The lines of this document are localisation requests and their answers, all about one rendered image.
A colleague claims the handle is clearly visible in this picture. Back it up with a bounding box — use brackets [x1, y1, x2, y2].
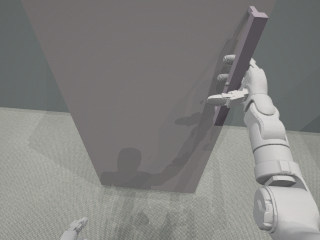
[213, 6, 268, 126]

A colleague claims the robot right forearm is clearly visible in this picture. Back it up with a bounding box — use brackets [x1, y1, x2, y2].
[243, 94, 320, 229]

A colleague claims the left robot hand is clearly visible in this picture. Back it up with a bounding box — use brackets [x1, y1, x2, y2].
[59, 217, 89, 240]

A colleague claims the right robot hand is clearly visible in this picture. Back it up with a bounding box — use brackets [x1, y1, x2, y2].
[206, 55, 268, 108]

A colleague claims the robot right upper arm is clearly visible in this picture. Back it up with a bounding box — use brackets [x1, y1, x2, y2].
[253, 185, 320, 240]

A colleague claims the fridge door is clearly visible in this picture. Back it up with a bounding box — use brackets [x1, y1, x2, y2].
[21, 0, 277, 194]

